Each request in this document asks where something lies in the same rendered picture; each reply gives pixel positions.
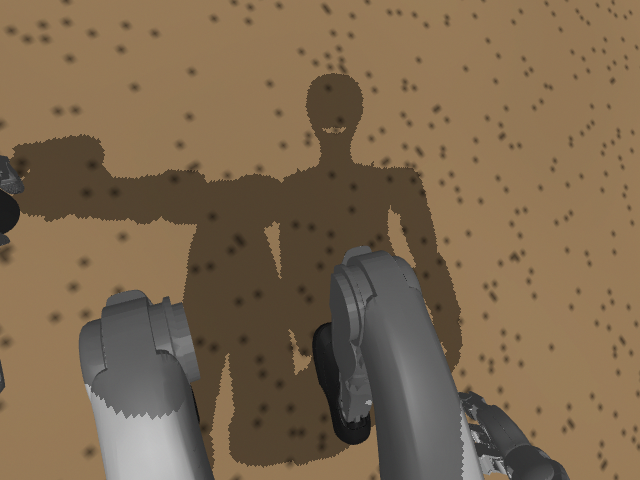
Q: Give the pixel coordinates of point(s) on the left robot hand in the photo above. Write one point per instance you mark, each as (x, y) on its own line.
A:
(11, 183)

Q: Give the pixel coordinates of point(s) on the tin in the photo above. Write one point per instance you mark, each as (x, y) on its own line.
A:
(9, 212)

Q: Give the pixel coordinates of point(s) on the right robot arm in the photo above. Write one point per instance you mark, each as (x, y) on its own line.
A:
(528, 462)

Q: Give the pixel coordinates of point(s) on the right robot hand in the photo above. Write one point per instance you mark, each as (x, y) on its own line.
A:
(496, 435)

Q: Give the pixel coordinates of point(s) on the right robot foot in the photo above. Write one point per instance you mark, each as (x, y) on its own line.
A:
(328, 376)

